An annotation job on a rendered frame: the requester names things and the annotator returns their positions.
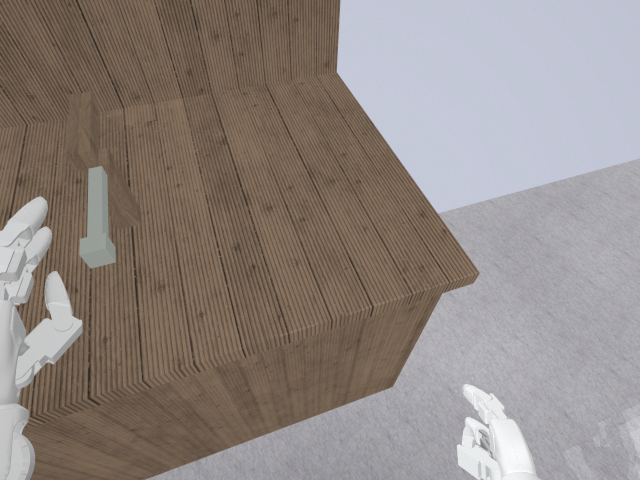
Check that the counter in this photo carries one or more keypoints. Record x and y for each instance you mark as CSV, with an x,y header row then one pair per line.
x,y
274,258

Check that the robot right hand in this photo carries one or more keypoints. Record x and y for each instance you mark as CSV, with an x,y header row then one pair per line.
x,y
503,447

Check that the robot left hand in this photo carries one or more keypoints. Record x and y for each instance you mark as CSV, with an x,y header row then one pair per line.
x,y
22,247

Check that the tap lever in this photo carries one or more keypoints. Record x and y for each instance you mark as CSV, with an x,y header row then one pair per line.
x,y
97,249

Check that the robot left forearm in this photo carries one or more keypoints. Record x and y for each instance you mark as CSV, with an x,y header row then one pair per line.
x,y
17,456

